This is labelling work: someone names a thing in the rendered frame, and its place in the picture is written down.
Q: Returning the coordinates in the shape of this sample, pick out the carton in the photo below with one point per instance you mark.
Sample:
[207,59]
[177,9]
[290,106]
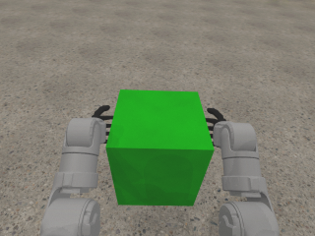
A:
[159,147]

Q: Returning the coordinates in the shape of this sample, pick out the robot right forearm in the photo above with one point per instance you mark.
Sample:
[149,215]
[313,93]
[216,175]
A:
[240,160]

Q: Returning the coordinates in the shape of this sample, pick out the right robot hand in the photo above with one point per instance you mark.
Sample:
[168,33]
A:
[214,121]

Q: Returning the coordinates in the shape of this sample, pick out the robot left forearm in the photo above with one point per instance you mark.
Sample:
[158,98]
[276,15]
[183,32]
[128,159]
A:
[78,164]

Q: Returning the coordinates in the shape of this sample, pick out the left robot hand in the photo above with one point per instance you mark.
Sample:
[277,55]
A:
[103,117]

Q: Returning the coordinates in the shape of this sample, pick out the left robot upper arm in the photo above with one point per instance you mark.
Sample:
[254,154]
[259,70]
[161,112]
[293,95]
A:
[72,217]

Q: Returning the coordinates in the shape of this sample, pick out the right robot upper arm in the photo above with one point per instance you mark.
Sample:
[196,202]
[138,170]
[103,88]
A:
[247,219]

